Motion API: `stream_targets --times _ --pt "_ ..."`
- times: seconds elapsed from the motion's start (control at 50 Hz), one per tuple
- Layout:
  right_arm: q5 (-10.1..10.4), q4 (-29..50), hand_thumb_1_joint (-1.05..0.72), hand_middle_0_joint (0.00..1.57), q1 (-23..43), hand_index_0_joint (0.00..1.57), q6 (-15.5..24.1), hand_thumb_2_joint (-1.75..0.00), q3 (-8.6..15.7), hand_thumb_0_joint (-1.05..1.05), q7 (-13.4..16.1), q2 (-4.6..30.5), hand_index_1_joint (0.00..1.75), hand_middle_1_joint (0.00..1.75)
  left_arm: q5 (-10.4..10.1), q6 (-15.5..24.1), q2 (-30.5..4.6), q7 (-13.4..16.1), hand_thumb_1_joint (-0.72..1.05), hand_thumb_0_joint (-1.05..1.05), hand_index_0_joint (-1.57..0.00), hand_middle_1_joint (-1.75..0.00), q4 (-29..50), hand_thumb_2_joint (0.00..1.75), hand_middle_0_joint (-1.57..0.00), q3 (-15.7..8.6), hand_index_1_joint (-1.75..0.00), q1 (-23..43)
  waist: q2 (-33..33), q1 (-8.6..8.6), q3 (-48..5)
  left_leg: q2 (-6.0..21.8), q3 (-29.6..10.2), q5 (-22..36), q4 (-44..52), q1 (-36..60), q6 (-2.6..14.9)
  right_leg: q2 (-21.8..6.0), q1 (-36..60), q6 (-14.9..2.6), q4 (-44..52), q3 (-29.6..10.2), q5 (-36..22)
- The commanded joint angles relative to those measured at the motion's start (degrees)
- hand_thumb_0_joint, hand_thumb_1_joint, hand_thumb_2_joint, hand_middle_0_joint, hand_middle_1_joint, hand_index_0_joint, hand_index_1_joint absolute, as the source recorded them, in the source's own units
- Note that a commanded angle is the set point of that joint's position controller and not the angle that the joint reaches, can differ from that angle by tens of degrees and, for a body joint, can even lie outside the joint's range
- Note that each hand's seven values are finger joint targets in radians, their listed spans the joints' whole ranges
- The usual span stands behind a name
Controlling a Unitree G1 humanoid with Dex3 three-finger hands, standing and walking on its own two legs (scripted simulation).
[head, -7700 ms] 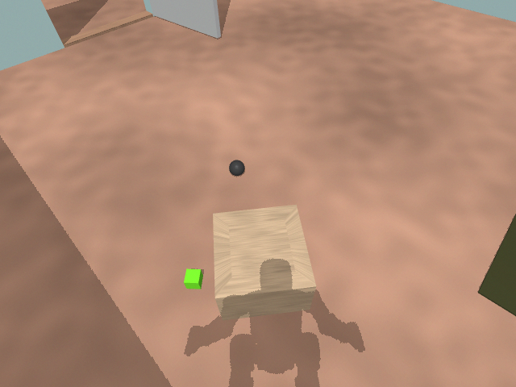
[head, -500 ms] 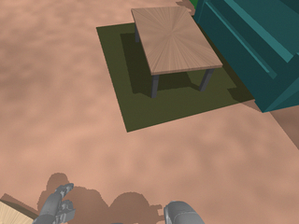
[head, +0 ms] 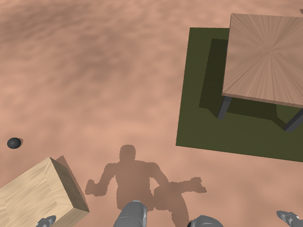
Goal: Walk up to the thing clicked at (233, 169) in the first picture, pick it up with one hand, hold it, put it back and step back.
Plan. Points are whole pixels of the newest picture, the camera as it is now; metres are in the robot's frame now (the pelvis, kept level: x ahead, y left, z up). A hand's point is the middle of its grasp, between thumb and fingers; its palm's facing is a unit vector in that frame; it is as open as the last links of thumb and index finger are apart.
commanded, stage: walk up
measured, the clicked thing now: (14, 143) +0.69 +1.15 -0.72
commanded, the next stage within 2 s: none
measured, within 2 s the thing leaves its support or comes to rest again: neither
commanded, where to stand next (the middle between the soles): +0.05 +0.10 m, yaw +34 degrees
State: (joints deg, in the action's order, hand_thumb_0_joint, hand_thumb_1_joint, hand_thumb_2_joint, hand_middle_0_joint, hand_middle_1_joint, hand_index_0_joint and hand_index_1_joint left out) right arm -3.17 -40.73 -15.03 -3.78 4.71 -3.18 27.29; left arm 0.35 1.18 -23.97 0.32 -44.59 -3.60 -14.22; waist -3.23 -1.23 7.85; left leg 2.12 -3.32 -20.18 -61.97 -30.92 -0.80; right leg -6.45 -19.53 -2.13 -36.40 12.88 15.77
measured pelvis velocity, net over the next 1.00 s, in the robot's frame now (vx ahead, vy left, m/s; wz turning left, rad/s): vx -0.04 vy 0.08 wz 0.43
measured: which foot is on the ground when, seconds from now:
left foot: up 0.00-0.20, down 0.22-0.56, up 0.58-0.88, down 0.90-1.00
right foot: down 0.00-0.26, up 0.28-0.52, down 0.54-0.92, up 0.94-1.00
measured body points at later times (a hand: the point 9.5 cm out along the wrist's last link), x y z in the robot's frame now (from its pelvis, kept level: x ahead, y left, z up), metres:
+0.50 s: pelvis -0.01 +0.04 -0.02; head +0.03 +0.05 +0.43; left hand -0.02 +0.38 -0.12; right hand +0.20 -0.24 -0.11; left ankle +0.00 +0.16 -0.73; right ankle +0.03 -0.08 -0.71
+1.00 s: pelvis -0.04 +0.08 -0.01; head -0.01 +0.11 +0.44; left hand -0.17 +0.38 -0.13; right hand +0.21 -0.15 -0.10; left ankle -0.06 +0.20 -0.73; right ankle +0.02 -0.07 -0.69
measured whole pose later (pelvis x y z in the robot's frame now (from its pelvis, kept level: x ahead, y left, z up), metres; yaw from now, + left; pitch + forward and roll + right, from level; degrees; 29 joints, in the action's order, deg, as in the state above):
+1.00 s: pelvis -0.04 +0.08 -0.01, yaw +24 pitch -3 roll +0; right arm -0.9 -46.5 -10.8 1.5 3.1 -1.5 22.5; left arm 0.2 -2.4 -24.9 -0.4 -48.7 -2.7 -20.5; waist 1.8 -3.0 7.3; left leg 3.1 3.6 -19.1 -41.3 -19.5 0.3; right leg -4.1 -23.8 -0.8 -58.1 -0.8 30.1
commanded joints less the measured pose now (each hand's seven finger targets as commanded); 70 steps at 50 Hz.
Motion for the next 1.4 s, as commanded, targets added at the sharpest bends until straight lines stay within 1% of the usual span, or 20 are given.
stream_targets --times 0.0,0.18,0.22,0.24,0.28,0.34,0.5,0.54,0.58,0.66,0.78,0.86,0.92,0.94,1.0,1.24,1.26,1.3,1.32,1.38 --pt "-0.21 5.14 -0.90 0.20 0.63 0.20 1.12 -0.90 2.85 0.00 -0.12 7.35 0.30 0.30 0.10 2.68 -16.42 1.64 0.90 0.00 -0.20 -0.30 4.80 0.90 -0.20 -5.22 -0.30 -4.18 9.94 -1.82 -10.12 2.88 -0.22 -0.14 5.14 -5.16 0.11 -17.65 16.65 -8.07 7.38 -13.62 -33.99" --pt "1.23 2.91 -0.90 0.20 -4.03 0.20 1.61 -0.90 4.03 0.00 0.17 8.57 0.30 0.30 0.63 1.09 -19.26 1.15 0.90 0.00 -0.20 -0.30 6.21 0.90 -0.20 -4.57 -0.30 0.23 12.74 2.16 -12.82 -0.75 5.85 0.67 21.90 13.11 3.60 -18.68 3.35 -6.01 -2.71 -5.22 -14.28" --pt "0.55 1.84 -0.90 0.20 -6.83 0.20 2.43 -0.90 5.54 0.00 1.19 13.20 0.30 0.30 0.27 0.50 -15.46 0.99 0.90 0.00 -0.20 -0.30 5.20 0.90 -0.20 -3.29 -0.30 -3.22 -0.37 4.38 -14.32 1.55 -5.83 6.06 30.54 24.45 8.70 -12.77 -7.40 -0.45 -19.63 -2.39 -0.70" --pt "0.76 3.63 -0.90 0.20 -3.53 0.20 2.52 -0.90 6.58 0.00 1.61 18.92 0.30 0.30 -0.32 0.37 -12.24 0.82 0.90 0.00 -0.20 -0.30 6.71 0.90 -0.20 -2.52 -0.30 -3.46 -15.68 2.22 -11.59 11.41 -25.95 23.00 33.17 27.17 13.73 -0.46 -21.16 4.12 -26.78 -0.46 22.41" --pt "1.57 2.69 -0.90 0.20 -4.06 0.20 2.34 -0.90 6.59 0.00 2.01 18.09 0.30 0.30 0.14 0.81 -17.14 1.96 0.90 0.00 -0.20 -0.30 6.11 0.90 -0.20 -3.38 -0.30 3.80 -11.71 6.08 -9.78 13.00 -30.50 20.88 37.13 17.20 19.43 -0.50 -14.36 3.68 -26.40 -8.66 24.74" --pt "1.57 5.30 -0.90 0.20 3.29 0.20 2.11 -0.90 4.35 0.00 3.07 12.67 0.30 0.30 -0.88 0.41 -14.89 1.98 0.90 0.00 -0.20 -0.30 1.87 0.90 -0.20 -3.53 -0.30 -4.96 -8.95 1.00 -9.67 5.81 -14.35 27.93 29.28 18.05 14.05 -1.28 -14.31 2.52 -25.78 -9.99 15.03" --pt "1.78 6.44 -0.90 0.20 4.20 0.20 2.43 -0.90 3.64 0.00 2.56 11.14 0.30 0.30 0.44 2.38 -11.23 2.36 0.90 0.00 -0.20 -0.30 0.61 0.90 -0.20 -3.27 -0.30 -5.91 -2.54 -1.67 -11.94 4.89 -21.79 22.07 24.94 6.38 13.37 5.44 6.88 -0.04 -0.53 -11.50 5.65" --pt "3.03 8.30 -0.90 0.20 7.28 0.20 2.78 -0.90 1.55 0.00 2.64 4.71 0.30 0.30 2.37 3.29 -19.42 2.81 0.90 0.00 -0.20 -0.30 0.60 0.90 -0.20 -5.31 -0.30 -9.22 16.20 -5.65 -11.08 -8.82 -7.99 7.40 5.06 -9.60 3.93 -12.28 17.49 -5.87 15.76 -35.44 4.64" --pt "1.68 5.14 -0.90 0.20 2.20 0.20 2.10 -0.90 3.37 0.00 3.93 10.10 0.30 0.30 2.05 2.51 -22.67 2.59 0.90 0.00 -0.20 -0.30 3.36 0.90 -0.20 -6.05 -0.30 1.59 14.62 -0.98 -6.40 -4.29 -6.94 -13.99 -8.56 -10.85 1.72 -27.15 6.70 -17.33 20.14 -49.45 7.40" --pt "1.74 0.60 -0.90 0.20 -1.20 0.20 2.46 -0.90 4.04 0.00 1.71 9.73 0.30 0.30 1.70 3.19 -15.21 2.16 0.90 0.00 -0.20 -0.30 2.73 0.90 -0.20 -3.89 -0.30 2.90 9.80 1.17 -1.36 -4.68 -3.70 -1.74 -6.71 -4.51 0.54 -10.23 1.86 -7.71 16.31 -21.01 6.38" --pt "2.53 -1.29 -0.90 0.20 1.60 0.20 5.03 -0.90 2.04 0.00 1.52 6.74 0.30 0.30 2.69 2.01 -15.56 -0.39 0.90 0.00 -0.20 -0.30 3.78 0.90 -0.20 -4.83 -0.30 -0.25 19.61 -2.77 -5.15 -2.85 4.61 -3.27 18.85 3.28 -0.80 -7.38 9.01 -8.25 11.44 -12.70 6.74" --pt "1.50 -2.47 -0.90 0.20 1.96 0.20 6.70 -0.90 3.22 0.00 3.22 7.53 0.30 0.30 -0.07 -0.37 -11.96 -0.98 0.90 0.00 -0.20 -0.30 2.94 0.90 -0.20 -1.83 -0.30 -7.00 8.37 0.40 -6.79 -5.99 6.54 8.18 31.78 26.70 1.18 -4.14 -7.39 -5.43 -1.65 -18.61 -14.32" --pt "2.08 -1.77 -0.90 0.20 -2.52 0.20 7.32 -0.90 5.48 0.00 3.67 18.08 0.30 0.30 -0.44 -1.39 -10.69 0.12 0.90 0.00 -0.20 -0.30 3.49 0.90 -0.20 -1.48 -0.30 -4.24 -8.83 5.15 -11.50 26.48 -25.59 4.49 41.05 25.64 15.51 4.02 -16.52 0.21 -26.55 -16.07 20.24" --pt "2.74 -2.62 -0.90 0.20 -1.83 0.20 6.90 -0.90 5.74 0.00 3.55 18.02 0.30 0.30 -0.34 -1.72 -13.56 0.34 0.90 0.00 -0.20 -0.30 3.60 0.90 -0.20 -1.92 -0.30 -1.28 -7.23 5.62 -7.96 27.02 -24.63 -1.66 43.83 19.61 17.97 1.73 -15.34 0.30 -29.98 -19.10 18.73" --pt "2.62 -0.69 -0.90 0.20 4.44 0.20 6.76 -0.90 3.80 0.00 4.19 11.30 0.30 0.30 -0.74 -1.53 -12.99 -0.56 0.90 0.00 -0.20 -0.30 0.02 0.90 -0.20 -2.80 -0.30 -6.95 -6.59 2.03 -4.11 16.89 -6.49 4.37 40.12 19.13 11.37 1.61 -16.44 0.70 -28.24 -18.31 10.85" --pt "2.91 2.81 -0.90 0.20 9.25 0.20 5.13 -0.90 3.64 0.00 3.05 10.95 0.30 0.30 0.37 -0.09 -10.94 -1.78 0.90 0.00 -0.20 -0.30 -1.34 0.90 -0.20 -4.03 -0.30 -10.82 -6.86 -0.73 -8.43 15.91 8.39 5.11 25.21 9.82 9.34 4.77 2.50 0.74 -3.58 -6.17 0.08" --pt "3.11 2.68 -0.90 0.20 8.04 0.20 4.69 -0.90 2.99 0.00 3.05 8.81 0.30 0.30 0.69 0.55 -12.30 -1.43 0.90 0.00 -0.20 -0.30 -2.36 0.90 -0.20 -4.75 -0.30 -13.02 -0.48 -1.80 -10.08 13.08 9.67 -0.36 16.32 8.00 7.46 5.46 6.52 0.20 0.66 -9.25 0.61" --pt "3.80 4.95 -0.90 0.20 8.89 0.20 3.72 -0.90 0.65 0.00 3.12 3.07 0.30 0.30 1.67 2.17 -20.15 -0.26 0.90 0.00 -0.20 -0.30 0.61 0.90 -0.20 -5.94 -0.30 -11.96 18.83 -2.00 -5.22 -0.82 7.89 -15.06 -5.76 -10.41 1.38 -11.20 7.67 -9.04 16.73 -48.11 1.59" --pt "3.45 5.15 -0.90 0.20 11.58 0.20 3.79 -0.90 1.78 0.00 3.89 6.73 0.30 0.30 1.55 1.82 -22.02 -0.03 0.90 0.00 -0.20 -0.30 1.26 0.90 -0.20 -6.03 -0.30 -10.69 16.07 -3.26 -6.00 1.31 3.04 -16.42 -6.68 -8.17 0.72 -15.79 5.17 -14.67 19.35 -53.56 4.84" --pt "3.78 0.15 -0.90 0.20 6.69 0.20 4.38 -0.90 2.39 0.00 3.63 8.40 0.30 0.30 0.90 1.80 -16.89 0.87 0.90 0.00 -0.20 -0.30 2.11 0.90 -0.20 -4.70 -0.30 -3.62 11.73 0.51 -7.50 3.67 0.81 -10.42 -2.74 -5.46 1.58 -7.85 6.45 -10.21 11.64 -37.51 2.80"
